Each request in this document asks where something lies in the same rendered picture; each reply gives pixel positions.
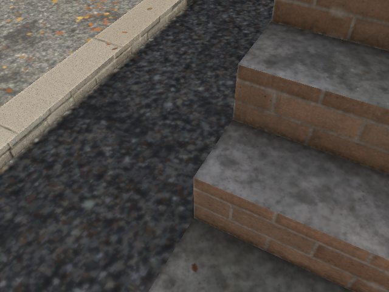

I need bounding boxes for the stairs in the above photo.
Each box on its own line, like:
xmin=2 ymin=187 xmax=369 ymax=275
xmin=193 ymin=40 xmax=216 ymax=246
xmin=149 ymin=0 xmax=389 ymax=292

